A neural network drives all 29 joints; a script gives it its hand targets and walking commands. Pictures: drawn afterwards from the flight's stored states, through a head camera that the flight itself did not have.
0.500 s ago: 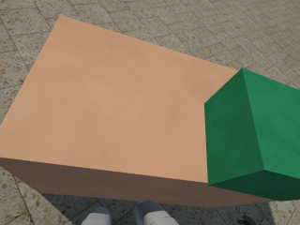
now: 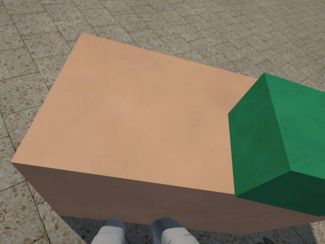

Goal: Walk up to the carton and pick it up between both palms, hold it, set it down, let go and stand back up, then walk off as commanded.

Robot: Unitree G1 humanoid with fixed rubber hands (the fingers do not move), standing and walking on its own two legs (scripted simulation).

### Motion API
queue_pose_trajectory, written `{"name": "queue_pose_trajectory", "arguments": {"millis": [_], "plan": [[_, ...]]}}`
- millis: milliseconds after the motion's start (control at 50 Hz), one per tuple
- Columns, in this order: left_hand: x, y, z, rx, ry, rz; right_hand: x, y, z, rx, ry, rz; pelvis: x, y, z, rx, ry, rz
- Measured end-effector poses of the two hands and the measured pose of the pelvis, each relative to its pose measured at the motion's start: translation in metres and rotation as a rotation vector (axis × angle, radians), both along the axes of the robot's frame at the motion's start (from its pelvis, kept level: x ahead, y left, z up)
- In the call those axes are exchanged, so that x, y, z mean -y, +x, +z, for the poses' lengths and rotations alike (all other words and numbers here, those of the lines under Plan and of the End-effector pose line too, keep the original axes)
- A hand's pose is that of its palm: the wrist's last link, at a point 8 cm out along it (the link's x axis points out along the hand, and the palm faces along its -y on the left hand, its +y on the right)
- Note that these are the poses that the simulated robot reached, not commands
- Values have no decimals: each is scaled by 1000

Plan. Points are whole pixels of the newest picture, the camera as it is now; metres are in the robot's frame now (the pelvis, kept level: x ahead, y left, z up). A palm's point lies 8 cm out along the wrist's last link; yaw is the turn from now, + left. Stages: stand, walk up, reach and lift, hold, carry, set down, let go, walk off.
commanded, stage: walk up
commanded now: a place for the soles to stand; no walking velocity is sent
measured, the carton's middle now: (291, 145) +0.39 -0.37 +0.05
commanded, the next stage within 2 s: none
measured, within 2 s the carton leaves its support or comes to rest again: neither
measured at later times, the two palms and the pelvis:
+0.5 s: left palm out of the picture +0.05 +0.08 -0.13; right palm out of the picture +0.00 -0.54 -0.13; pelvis -0.06 -0.23 -0.02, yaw -7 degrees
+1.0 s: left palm out of the picture +0.02 -0.14 -0.08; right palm out of the picture -0.04 -0.74 -0.18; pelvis -0.10 -0.43 -0.02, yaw -7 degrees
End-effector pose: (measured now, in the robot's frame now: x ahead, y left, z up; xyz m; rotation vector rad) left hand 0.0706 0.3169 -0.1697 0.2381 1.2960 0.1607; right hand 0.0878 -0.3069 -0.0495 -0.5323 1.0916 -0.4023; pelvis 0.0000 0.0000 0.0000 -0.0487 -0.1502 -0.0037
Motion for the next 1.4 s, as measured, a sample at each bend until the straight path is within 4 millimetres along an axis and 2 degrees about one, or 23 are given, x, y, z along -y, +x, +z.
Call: {"name": "queue_pose_trajectory", "arguments": {"millis": [100, 200, 300, 380, 440, 500, 620, 680, 720, 760, 800, 840, 900, 960, 1040, 1080, 1120, 1200, 1260, 1400], "plan": [[37, 3, -8, -9, -38, -49, 33, -21, 11, 9, -30, -47, 27, -7, 1, -1, -1, -46], [79, 6, -12, 0, -36, -88, 76, -42, 5, 16, -27, -83, 66, -17, -5, 7, 27, -78], [127, 6, -7, 8, 0, -129, 129, -65, -20, 24, 17, -117, 119, -30, -16, 14, 72, -113], [172, 5, 4, 25, 52, -170, 183, -86, -53, 27, 72, -141, 171, -44, -30, -3, 104, -153], [202, -8, 17, 51, 85, -153, 216, -94, -75, 3, 108, -136, 206, -52, -34, 25, 118, -119], [233, -23, 37, 51, 99, -110, 235, -91, -80, -9, 153, -115, 233, -56, -24, 3, 127, -100], [279, -50, 77, 6, 142, -55, 269, -92, -65, -73, 216, -74, 278, -64, 11, -83, 109, -71], [301, -56, 90, -5, 167, -49, 292, -101, -52, -101, 227, -66, 301, -68, 24, -115, 118, -65], [318, -53, 91, -11, 177, -67, 312, -116, -47, -96, 216, -79, 316, -72, 27, -106, 116, -78], [333, -43, 90, 28, 192, -81, 336, -137, -54, -111, 192, -96, 331, -74, 19, -78, 117, -64], [351, -35, 92, 86, 207, -90, 355, -149, -65, -125, 194, -117, 348, -75, 12, -58, 137, -66], [369, -30, 92, 118, 223, -99, 372, -146, -79, -91, 208, -127, 367, -76, 3, -73, 148, -77], [399, -30, 88, 138, 250, -131, 400, -131, -103, -16, 248, -126, 399, -84, -14, -82, 161, -113], [436, -39, 82, 173, 250, -144, 423, -123, -125, 22, 300, -105, 424, -96, -26, -35, 149, -121], [480, -58, 93, 201, 211, -79, 434, -125, -135, -12, 358, -78, 435, -103, -16, -36, 139, -94], [491, -65, 103, 192, 212, -65, 433, -129, -131, -17, 385, -73, 436, -107, -5, -55, 138, -96], [493, -70, 114, 184, 228, -62, 431, -137, -126, -36, 407, -72, 438, -112, 5, -75, 137, -98], [487, -81, 126, 165, 260, -60, 429, -156, -114, -82, 414, -81, 436, -122, 18, -102, 130, -101], [477, -88, 127, 164, 266, -61, 425, -169, -108, -104, 405, -87, 429, -129, 21, -108, 118, -102], [442, -102, 110, 198, 219, -56, 396, -188, -99, -96, 369, -85, 392, -147, 14, -87, 67, -103]]}}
